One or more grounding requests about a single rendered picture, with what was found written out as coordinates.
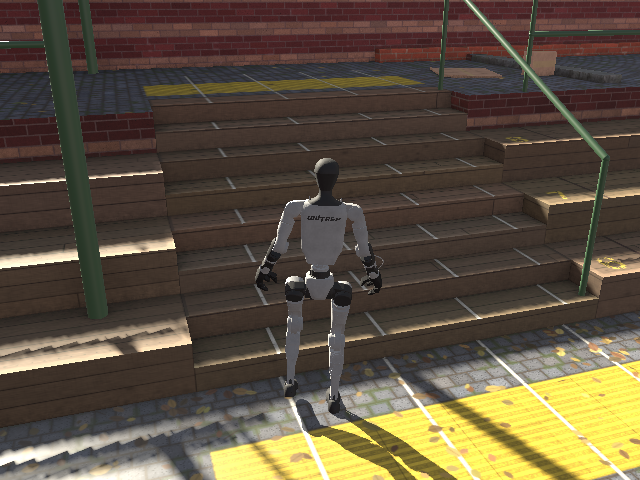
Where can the robot left foot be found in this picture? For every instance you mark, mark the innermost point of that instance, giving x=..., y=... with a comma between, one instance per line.
x=290, y=389

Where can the robot torso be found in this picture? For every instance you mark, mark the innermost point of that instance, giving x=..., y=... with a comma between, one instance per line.
x=322, y=236

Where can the robot right upper arm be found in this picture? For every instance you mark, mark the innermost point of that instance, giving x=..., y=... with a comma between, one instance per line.
x=355, y=213

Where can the robot left hand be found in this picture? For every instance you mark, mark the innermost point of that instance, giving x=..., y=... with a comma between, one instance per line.
x=260, y=277

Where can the left robot forearm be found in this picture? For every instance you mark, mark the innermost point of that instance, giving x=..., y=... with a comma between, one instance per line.
x=270, y=259

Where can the right robot forearm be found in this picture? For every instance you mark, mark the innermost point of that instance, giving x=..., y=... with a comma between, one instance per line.
x=370, y=264

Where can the robot left upper arm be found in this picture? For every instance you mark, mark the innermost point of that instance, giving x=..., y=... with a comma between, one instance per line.
x=291, y=210

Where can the robot right hand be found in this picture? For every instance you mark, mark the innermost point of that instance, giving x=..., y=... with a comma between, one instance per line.
x=377, y=283

